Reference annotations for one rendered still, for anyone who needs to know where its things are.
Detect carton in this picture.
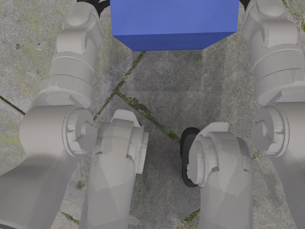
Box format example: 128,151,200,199
110,0,239,51

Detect robot right thigh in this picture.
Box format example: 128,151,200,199
190,132,254,229

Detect robot left hand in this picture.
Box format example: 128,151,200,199
77,0,110,17

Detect left robot shin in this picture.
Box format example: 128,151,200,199
91,109,141,160

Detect robot right hand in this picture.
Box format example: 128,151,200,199
239,0,250,10

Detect left robot upper arm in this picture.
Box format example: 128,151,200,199
0,104,97,229

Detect right robot forearm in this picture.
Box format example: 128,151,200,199
242,0,305,106

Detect left robot forearm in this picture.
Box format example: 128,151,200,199
26,2,103,113

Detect right robot upper arm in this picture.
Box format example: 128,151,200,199
251,102,305,229

